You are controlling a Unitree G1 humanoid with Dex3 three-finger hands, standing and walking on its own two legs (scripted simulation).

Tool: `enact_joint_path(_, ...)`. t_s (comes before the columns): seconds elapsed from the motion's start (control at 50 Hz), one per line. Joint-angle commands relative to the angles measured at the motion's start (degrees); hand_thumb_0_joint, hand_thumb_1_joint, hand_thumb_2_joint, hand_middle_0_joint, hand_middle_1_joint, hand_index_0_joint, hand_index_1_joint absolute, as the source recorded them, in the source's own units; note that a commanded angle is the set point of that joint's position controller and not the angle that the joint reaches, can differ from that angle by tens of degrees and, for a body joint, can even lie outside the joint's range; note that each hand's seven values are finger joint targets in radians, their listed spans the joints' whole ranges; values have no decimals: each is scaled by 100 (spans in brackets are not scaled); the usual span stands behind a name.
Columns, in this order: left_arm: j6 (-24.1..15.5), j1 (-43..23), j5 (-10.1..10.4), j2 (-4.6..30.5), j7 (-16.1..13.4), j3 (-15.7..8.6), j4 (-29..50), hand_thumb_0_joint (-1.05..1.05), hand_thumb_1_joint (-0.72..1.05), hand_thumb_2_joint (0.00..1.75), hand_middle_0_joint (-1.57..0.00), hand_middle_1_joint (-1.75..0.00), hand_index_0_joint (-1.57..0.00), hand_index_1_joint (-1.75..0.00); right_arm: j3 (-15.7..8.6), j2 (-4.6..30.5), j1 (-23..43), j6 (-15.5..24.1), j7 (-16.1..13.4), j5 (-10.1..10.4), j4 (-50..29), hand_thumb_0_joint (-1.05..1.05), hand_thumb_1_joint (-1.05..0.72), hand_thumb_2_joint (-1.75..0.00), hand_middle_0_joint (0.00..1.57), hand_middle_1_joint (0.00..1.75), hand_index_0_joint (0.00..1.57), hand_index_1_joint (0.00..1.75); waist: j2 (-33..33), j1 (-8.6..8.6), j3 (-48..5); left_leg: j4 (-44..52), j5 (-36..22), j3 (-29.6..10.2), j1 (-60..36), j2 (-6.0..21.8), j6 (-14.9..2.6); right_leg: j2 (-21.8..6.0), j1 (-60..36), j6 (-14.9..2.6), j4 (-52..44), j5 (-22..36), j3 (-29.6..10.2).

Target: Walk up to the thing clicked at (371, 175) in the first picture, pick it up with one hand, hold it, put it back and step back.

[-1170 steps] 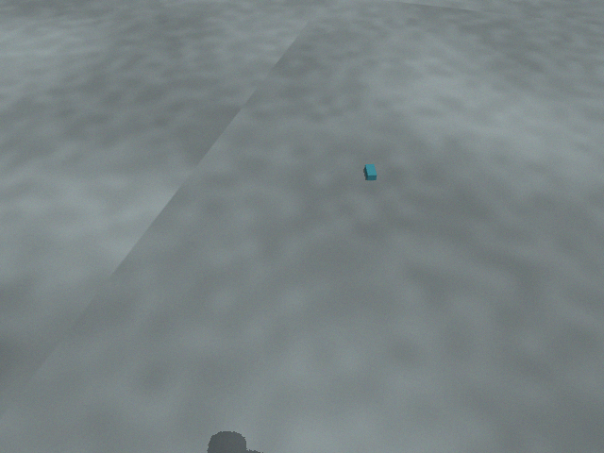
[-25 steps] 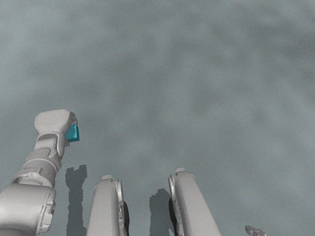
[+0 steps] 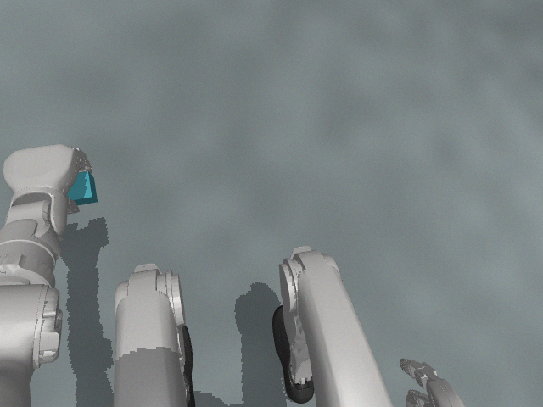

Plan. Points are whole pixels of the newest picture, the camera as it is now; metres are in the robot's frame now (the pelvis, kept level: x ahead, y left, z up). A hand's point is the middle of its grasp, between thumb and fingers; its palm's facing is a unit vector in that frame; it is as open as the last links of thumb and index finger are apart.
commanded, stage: crouch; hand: left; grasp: from above
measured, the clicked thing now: (65, 191) +0.45 +0.28 -0.20
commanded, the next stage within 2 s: lower in 0.56 s
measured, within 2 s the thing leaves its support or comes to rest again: neither
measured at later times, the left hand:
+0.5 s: hand (76, 198) +0.45 +0.27 -0.23, palm faces -0.45 -0.07 -0.89, open 7.2 cm
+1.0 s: hand (84, 203) +0.45 +0.28 -0.29, palm faces -0.45 -0.09 -0.89, open 7.2 cm
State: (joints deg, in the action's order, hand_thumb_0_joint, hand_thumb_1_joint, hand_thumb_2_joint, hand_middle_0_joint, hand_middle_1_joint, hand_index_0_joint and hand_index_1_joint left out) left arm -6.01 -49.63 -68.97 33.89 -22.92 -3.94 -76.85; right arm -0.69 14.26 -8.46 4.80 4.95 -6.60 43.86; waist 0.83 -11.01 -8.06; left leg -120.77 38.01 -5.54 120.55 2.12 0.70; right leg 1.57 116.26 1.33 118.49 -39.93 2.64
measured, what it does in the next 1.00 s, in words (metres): lowers itself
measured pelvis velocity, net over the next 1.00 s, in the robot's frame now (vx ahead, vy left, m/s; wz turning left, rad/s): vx -0.01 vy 0.00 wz -0.07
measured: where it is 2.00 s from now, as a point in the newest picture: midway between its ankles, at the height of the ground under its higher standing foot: (238, 378)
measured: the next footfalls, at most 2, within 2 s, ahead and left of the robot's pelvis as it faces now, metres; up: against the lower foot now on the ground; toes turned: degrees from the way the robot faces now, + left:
none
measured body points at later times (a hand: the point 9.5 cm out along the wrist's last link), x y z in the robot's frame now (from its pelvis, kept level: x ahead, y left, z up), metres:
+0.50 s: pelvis -0.01 +0.00 -0.07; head +0.23 +0.05 +0.31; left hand +0.47 +0.28 -0.18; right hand +0.02 -0.27 -0.18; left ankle +0.08 +0.13 -0.39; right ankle +0.08 -0.13 -0.39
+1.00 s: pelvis -0.01 +0.00 -0.10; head +0.24 +0.06 +0.27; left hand +0.47 +0.28 -0.24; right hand +0.03 -0.28 -0.20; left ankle +0.08 +0.13 -0.39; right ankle +0.08 -0.13 -0.39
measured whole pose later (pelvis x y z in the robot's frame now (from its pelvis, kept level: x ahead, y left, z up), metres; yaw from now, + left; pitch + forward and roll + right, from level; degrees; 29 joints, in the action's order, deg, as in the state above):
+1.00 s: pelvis -0.01 +0.00 -0.10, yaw -4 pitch +32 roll -8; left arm -11.1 -55.3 -71.7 44.8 -26.4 -8.7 -88.0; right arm 5.7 16.4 -7.4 5.7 8.7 -10.0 43.4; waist -2.5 -14.8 0.7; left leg -140.0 38.6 -10.0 134.2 2.0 1.6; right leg 3.3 129.2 1.7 135.7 -39.3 5.5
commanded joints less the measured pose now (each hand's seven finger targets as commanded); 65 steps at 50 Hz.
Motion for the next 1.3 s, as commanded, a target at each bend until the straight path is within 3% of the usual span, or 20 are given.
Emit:
enact_joint_path(0.0, -48, -1966, -26, 1520, -289, -248, 786, 0, 79, 27, -118, -18, -119, -17, -391, 1229, -1316, -2, 50, -50, -41, 0, -89, -90, 20, 30, 20, 30, 1255, -60, -3885, 892, -1329, 410, -2929, -125, -215, 111, -1734, -315, -1160, 1695, 333)
enact_joint_path(0.04, -74, -2142, -25, 1659, -289, -281, 750, 0, 77, 25, -116, -17, -118, -15, -398, 1276, -1254, -6, 69, -41, -47, 0, -89, -90, 20, 30, 20, 30, 1278, -59, -3822, 814, -1124, 398, -2783, -109, -224, 137, -1543, -333, -1062, 1507, 361)
enact_joint_path(0.06, -61, -2009, -22, 1395, -265, -132, 484, 0, 78, 25, -117, -17, -119, -16, -375, 1233, -1238, -2, 95, -55, -78, 0, -90, -90, 20, 30, 20, 30, 1222, -120, -3723, 801, -1015, 382, -2749, -117, -216, 139, -1481, -338, -1035, 1399, 378)
enact_joint_path(0.1, -135, -2233, -9, 1853, -309, -371, 724, 0, 78, 25, -117, -17, -119, -15, -383, 1292, -1223, 7, 97, -61, -34, 0, -89, -90, 20, 30, 20, 30, 1306, -43, -3822, 710, -946, 381, -2670, -104, -218, 154, -1412, -344, -926, 1320, 388)
enact_joint_path(0.34, -178, -2397, -89, 1929, -391, -288, -6, 0, 77, 20, -116, -16, -118, -14, -168, 1409, -1157, 29, 161, -125, 2, 0, -90, -90, 20, 30, 20, 30, 1429, -150, -3427, 313, -545, 317, -2196, -98, -211, 177, -801, -364, -419, 984, 526)
enact_joint_path(0.5, -228, -2406, -114, 2080, -433, -351, -169, 0, 77, 20, -116, -16, -118, -14, -41, 1464, -1231, 54, 194, -183, 35, 0, -90, -90, 20, 30, 20, 30, 1388, -280, -3245, -32, -630, 342, -1818, -105, -231, 205, -768, -326, -216, 1101, 589)
enact_joint_path(0.52, -256, -2584, -82, 2288, -435, -422, 119, 0, 76, 19, -116, -15, -117, -14, -45, 1476, -1246, 57, 201, -180, 43, 0, -90, -90, 20, 30, 20, 30, 1363, -242, -3358, -52, -655, 341, -1781, -102, -241, 228, -846, -332, -189, 1115, 594)
enact_joint_path(0.58, -210, -2175, -92, 2065, -373, -311, -289, 0, 77, 23, -117, -16, -118, -16, 8, 1485, -1223, 55, 224, -189, 4, 0, -90, -90, 20, 30, 20, 30, 1343, -252, -3353, -142, -749, 342, -1776, -97, -237, 228, -897, -310, -130, 1215, 614)
enact_joint_path(0.68, -235, -2349, -77, 2320, -372, -399, 1, 0, 77, 23, -121, -12, -121, -13, 37, 1520, -1163, 17, 232, -177, 0, 0, -90, -90, 20, 30, 20, 30, 1565, -203, -3435, -227, -870, 304, -1781, -85, -215, 254, -858, -324, 47, 1351, 654)
enact_joint_path(0.74, -289, -2299, -69, 2217, -360, -318, -221, 0, 79, 24, -122, -13, -122, -13, 94, 1515, -1227, 14, 275, -201, 14, 0, -90, -90, 20, 30, 20, 30, 1281, -365, -3172, -403, -941, 282, -1499, -75, -244, 288, -906, -287, 71, 1472, 683)
enact_joint_path(0.88, -506, -2344, -191, 2627, -573, -639, -247, 0, 85, 24, -124, -16, -125, -15, 179, 1647, -1137, 56, 302, -316, -27, 0, -90, -90, 20, 30, 20, 30, 1490, -364, -3049, -565, -791, 225, -1467, -74, -206, 298, -666, -295, 270, 1272, 793)
enact_joint_path(0.98, -485, -2206, -199, 2413, -698, -450, -548, 0, 84, 25, -124, -18, -125, -17, 239, 1657, -1026, 128, 359, -376, -31, 0, -90, -90, 20, 30, 20, 30, 1575, -445, -2991, -678, -701, 187, -1503, -55, -199, 328, -552, -295, 337, 1238, 827)
enact_joint_path(1.0, -528, -2456, -159, 2648, -753, -597, -210, 0, 86, 26, -124, -19, -125, -18, 238, 1705, -1065, 138, 354, -399, -36, 0, -90, -90, 20, 30, 20, 30, 1701, -474, -3099, -710, -792, 186, -1526, -54, -203, 320, -627, -280, 336, 1343, 833)
enact_joint_path(1.04, -462, -2112, -188, 2689, -817, -669, -477, 0, 87, 25, -125, -19, -126, -18, 286, 1696, -1027, 146, 374, -411, -46, 0, -90, -90, 20, 30, 20, 30, 1695, -352, -3027, -682, -793, 182, -1490, -64, -182, 310, -627, -289, 432, 1315, 862)
enact_joint_path(1.06, -485, -2344, -226, 2844, -849, -742, -73, 0, 89, 28, -126, -15, -127, -14, 238, 1709, -1095, 158, 382, -441, 0, 0, -89, -89, 20, 30, 20, 30, 1871, -402, -3176, -744, -961, 187, -1673, -43, -171, 316, -650, -283, 465, 1501, 868)
enact_joint_path(1.1, -439, -2210, -252, 2630, -850, -592, -547, 0, 86, 27, -125, -12, -125, -13, 312, 1736, -1038, 186, 421, -462, -16, 0, -89, -89, 20, 30, 20, 30, 1764, -539, -3015, -873, -1019, 156, -1547, -33, -183, 331, -592, -277, 522, 1578, 885)
enact_joint_path(1.2, -496, -2181, -271, 3063, -986, -911, -631, 0, 84, 26, -123, -13, -123, -13, 350, 1832, -1057, 244, 482, -535, -31, 0, -89, -89, 20, 30, 20, 30, 1667, -554, -2880, -989, -1013, 119, -1287, -21, -196, 365, -721, -276, 558, 1574, 922)
enact_joint_path(1.24, -491, -2160, -256, 2927, -1000, -849, -773, 0, 86, 26, -123, -15, -124, -14, 393, 1828, -1061, 275, 508, -593, -43, 0, -89, -89, 20, 30, 20, 30, 1656, -596, -2804, -1008, -933, 102, -1234, -20, -203, 378, -709, -259, 530, 1519, 952)
enact_joint_path(1.26, -484, -2148, -224, 2591, -957, -524, -964, 0, 87, 24, -125, -13, -126, -12, 433, 1751, -1002, 317, 544, -570, -30, 0, -89, -89, 20, 30, 20, 30, 1662, -651, -2625, -1019, -797, 92, -1225, -22, -194, 383, -550, -279, 561, 1380, 943)
enact_joint_path(1.28, -521, -2281, -197, 2859, -973, -650, -740, 0, 87, 23, -125, -14, -126, -13, 433, 1840, -965, 362, 555, -579, -99, 0, -89, -89, 20, 30, 20, 30, 1683, -688, -2681, -1025, -849, 64, -1288, -16, -200, 391, -598, -269, 548, 1439, 980)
